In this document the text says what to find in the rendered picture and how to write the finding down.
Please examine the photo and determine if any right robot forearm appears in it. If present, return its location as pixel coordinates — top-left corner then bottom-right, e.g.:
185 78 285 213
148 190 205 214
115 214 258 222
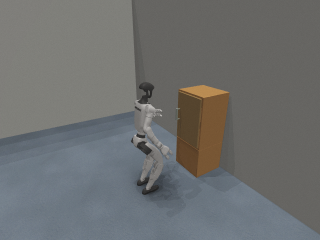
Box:
146 127 163 149

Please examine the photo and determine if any robot right upper arm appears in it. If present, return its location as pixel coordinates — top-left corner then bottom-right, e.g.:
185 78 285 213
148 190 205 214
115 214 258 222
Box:
143 104 156 134

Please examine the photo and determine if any robot left hand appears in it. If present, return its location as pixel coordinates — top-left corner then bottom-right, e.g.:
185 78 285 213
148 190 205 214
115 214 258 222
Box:
153 109 163 117

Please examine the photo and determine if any cupboard door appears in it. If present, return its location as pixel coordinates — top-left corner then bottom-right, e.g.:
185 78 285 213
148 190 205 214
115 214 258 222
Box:
177 91 202 149

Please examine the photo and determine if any robot right foot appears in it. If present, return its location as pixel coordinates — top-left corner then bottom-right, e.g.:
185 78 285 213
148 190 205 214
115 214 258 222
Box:
142 185 159 195

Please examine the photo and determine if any handle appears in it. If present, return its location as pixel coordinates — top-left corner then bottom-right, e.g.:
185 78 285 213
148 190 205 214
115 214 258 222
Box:
175 108 180 121

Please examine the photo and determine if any right robot shin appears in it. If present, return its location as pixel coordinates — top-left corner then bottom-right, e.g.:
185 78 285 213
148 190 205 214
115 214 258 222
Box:
146 163 164 190

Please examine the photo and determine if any robot right hand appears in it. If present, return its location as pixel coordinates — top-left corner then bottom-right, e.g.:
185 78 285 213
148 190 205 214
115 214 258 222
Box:
160 145 173 160

